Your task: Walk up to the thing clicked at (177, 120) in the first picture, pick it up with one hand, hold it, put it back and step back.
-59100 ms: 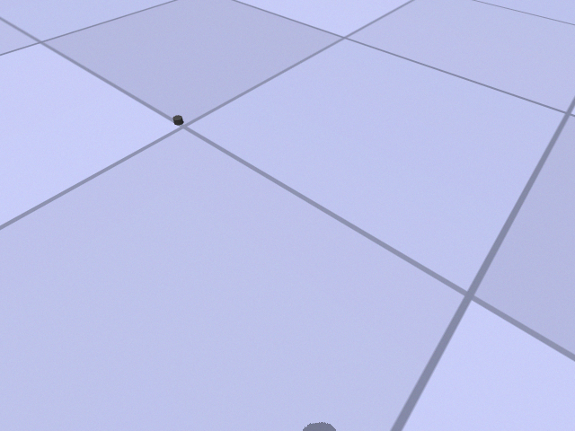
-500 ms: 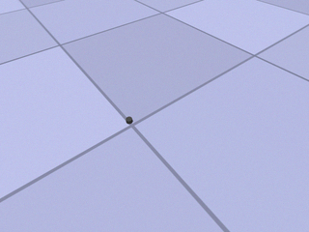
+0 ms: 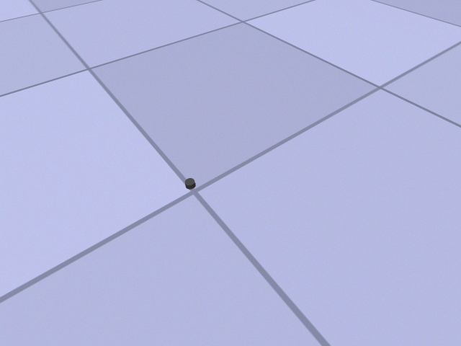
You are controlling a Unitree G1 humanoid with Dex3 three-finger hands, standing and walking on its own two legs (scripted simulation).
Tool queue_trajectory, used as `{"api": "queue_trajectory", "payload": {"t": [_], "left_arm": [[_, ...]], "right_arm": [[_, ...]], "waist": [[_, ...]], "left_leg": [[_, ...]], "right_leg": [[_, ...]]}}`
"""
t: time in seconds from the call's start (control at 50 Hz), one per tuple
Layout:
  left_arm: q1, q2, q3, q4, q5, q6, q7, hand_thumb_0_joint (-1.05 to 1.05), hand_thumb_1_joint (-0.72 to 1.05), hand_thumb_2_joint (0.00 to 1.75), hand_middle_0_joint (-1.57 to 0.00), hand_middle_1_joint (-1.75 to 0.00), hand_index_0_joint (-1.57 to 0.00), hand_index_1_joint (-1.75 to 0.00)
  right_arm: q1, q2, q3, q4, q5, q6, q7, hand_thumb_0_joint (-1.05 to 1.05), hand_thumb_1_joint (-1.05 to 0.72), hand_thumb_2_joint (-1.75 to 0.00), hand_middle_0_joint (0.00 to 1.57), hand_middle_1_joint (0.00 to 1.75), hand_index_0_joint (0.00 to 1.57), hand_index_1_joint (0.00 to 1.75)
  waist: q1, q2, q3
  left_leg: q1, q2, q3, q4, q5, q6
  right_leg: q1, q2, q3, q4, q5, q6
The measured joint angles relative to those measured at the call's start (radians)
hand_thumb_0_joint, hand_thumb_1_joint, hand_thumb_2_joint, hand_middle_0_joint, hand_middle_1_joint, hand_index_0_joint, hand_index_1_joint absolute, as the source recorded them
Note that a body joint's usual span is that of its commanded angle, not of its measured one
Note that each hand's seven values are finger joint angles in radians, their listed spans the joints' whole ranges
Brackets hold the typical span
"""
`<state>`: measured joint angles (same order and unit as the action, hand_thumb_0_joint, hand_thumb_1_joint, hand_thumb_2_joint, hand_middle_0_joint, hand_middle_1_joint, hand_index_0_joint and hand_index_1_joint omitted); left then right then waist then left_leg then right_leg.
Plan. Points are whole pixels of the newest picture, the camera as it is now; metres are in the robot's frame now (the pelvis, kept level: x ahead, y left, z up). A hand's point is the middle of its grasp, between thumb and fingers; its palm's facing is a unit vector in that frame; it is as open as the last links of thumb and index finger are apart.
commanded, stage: step back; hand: left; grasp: from above
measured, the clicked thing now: (190, 183) +1.09 +0.26 -0.75
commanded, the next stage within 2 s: stand in 0.24 s
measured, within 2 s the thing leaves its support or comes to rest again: neither
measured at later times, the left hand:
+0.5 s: hand out of the picture +0.12 +0.27 -0.15, palm faces -0.01 -0.94 -0.33, open 7.4 cm
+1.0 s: hand out of the picture +0.10 +0.27 -0.14, palm faces -0.04 -0.94 -0.34, open 7.4 cm
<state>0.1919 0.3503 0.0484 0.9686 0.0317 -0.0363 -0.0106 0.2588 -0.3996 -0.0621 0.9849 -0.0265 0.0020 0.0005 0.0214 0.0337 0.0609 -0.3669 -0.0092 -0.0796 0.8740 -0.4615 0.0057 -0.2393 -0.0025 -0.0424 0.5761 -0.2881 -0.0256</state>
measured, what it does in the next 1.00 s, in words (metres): steps on the spot: left foot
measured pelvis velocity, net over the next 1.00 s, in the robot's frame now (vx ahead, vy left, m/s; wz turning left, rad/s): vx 0.03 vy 0.01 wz -0.01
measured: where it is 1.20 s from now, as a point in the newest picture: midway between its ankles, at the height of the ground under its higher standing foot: outside the picture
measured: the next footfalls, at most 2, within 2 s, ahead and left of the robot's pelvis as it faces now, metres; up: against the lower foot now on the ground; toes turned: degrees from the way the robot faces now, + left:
left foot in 0.12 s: +0.10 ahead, +0.15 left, +0.00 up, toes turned +0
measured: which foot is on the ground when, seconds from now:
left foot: up 0.00-0.10, down 0.12-1.00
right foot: down 0.00-1.00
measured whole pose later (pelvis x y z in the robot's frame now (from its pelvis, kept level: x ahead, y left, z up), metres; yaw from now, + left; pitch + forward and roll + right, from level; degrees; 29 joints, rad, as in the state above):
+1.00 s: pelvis +0.03 +0.01 +0.02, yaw +0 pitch -2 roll +0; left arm 0.10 0.36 0.00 1.16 0.00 -0.02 -0.01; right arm 0.11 -0.35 -0.01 1.16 -0.01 -0.01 0.02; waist -0.01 0.00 0.07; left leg -0.15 0.04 0.00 0.32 -0.14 -0.03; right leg -0.09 -0.01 0.00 0.32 -0.19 0.01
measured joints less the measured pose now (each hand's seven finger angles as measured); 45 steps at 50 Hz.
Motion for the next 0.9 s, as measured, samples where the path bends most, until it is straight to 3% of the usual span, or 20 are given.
{"api": "queue_trajectory", "payload": {"t": [0.08,0.14,0.22,0.3,0.52,0.9], "left_arm": [[-0.012,0.005,-0.008,0.008,-0.006,0.005,0.001,0.01,0.9,0.9,-0.21,-0.3,-0.21,-0.3],[-0.03,0.021,-0.013,0.012,-0.017,0.018,0.007,0.01,0.9,0.9,-0.21,-0.3,-0.21,-0.3],[-0.051,0.033,-0.019,0.024,-0.036,0.037,0.017,0.01,0.9,0.9,-0.2,-0.3,-0.21,-0.3],[-0.07,0.034,-0.029,0.059,-0.034,0.029,0.014,0.01,0.91,0.9,-0.2,-0.3,-0.2,-0.3],[-0.102,0.002,-0.058,0.137,-0.036,0.021,0.008,0.01,0.9,0.9,-0.2,-0.3,-0.2,-0.3],[-0.099,0.007,-0.05,0.183,-0.026,0.018,0.006,0.01,0.9,0.9,-0.2,-0.3,-0.2,-0.3]], "right_arm": [[-0.021,0.004,0.003,0.005,-0.001,-0.007,0.006,0.01,-0.9,-0.89,0.2,0.3,0.2,0.3],[-0.046,0.024,0.005,0.021,-0.002,-0.015,0.0,0.01,-0.9,-0.89,0.2,0.3,0.2,0.3],[-0.086,0.054,0.022,0.027,-0.001,-0.014,0.0,0.01,-0.9,-0.89,0.21,0.3,0.2,0.3],[-0.137,0.072,0.038,0.044,0.013,-0.011,0.003,0.01,-0.9,-0.89,0.21,0.3,0.2,0.3],[-0.216,0.066,0.055,0.087,0.024,-0.028,0.005,0.01,-0.9,-0.89,0.21,0.3,0.2,0.3],[-0.171,0.051,0.046,0.168,0.017,-0.009,0.016,0.01,-0.9,-0.89,0.21,0.3,0.2,0.3]], "waist": [[0.002,-0.007,0.014],[0.001,-0.043,0.036],[0.003,-0.066,0.04],[0.0,-0.059,0.039],[-0.004,-0.036,0.01],[-0.028,-0.034,0.004]], "left_leg": [[0.024,0.03,0.03,-0.153,0.062,-0.001],[0.074,0.016,0.06,-0.278,0.218,-0.013],[0.07,0.018,0.073,-0.266,0.187,-0.013],[0.087,0.033,0.067,-0.289,0.188,-0.018],[0.19,0.028,0.082,-0.441,0.25,-0.016],[0.215,0.044,0.078,-0.545,0.32,-0.033]], "right_leg": [[0.005,-0.013,-0.008,0.014,-0.025,0.014],[-0.005,-0.043,-0.001,0.073,-0.067,0.031],[-0.007,-0.033,0.034,0.065,-0.074,0.02],[0.037,-0.017,0.032,-0.018,-0.035,0.045],[0.132,-0.024,0.043,-0.164,0.027,0.051],[0.152,-0.007,0.038,-0.258,0.093,0.038]]}}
